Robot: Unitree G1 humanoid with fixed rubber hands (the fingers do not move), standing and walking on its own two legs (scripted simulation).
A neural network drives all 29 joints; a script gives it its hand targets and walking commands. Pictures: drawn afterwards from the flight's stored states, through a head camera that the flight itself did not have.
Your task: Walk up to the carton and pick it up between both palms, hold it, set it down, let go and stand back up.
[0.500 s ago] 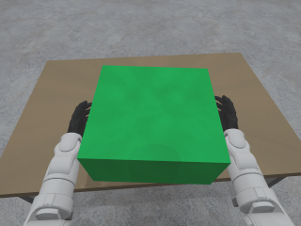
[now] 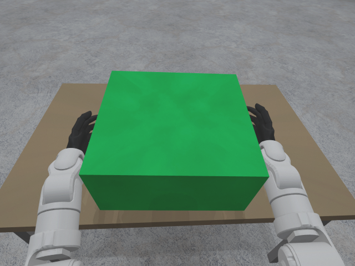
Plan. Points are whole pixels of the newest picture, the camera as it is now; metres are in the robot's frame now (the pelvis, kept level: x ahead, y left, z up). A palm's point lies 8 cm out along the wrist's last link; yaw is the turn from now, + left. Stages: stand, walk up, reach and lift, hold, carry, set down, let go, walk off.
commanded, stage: reach and lift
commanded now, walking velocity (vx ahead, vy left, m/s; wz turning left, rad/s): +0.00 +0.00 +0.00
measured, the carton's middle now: (173, 136) +0.38 +0.00 +0.11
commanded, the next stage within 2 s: hold in 0.68 s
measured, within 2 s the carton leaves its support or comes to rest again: neither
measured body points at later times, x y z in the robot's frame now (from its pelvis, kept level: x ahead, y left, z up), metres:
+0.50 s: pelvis -0.02 +0.00 +0.00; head -0.04 +0.02 +0.45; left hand +0.35 +0.19 +0.14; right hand +0.35 -0.22 +0.14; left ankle +0.01 +0.12 -0.75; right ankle -0.02 -0.12 -0.75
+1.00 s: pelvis -0.02 +0.00 +0.00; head -0.05 +0.01 +0.45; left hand +0.33 +0.22 +0.15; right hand +0.35 -0.20 +0.16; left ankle +0.01 +0.12 -0.75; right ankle -0.02 -0.12 -0.75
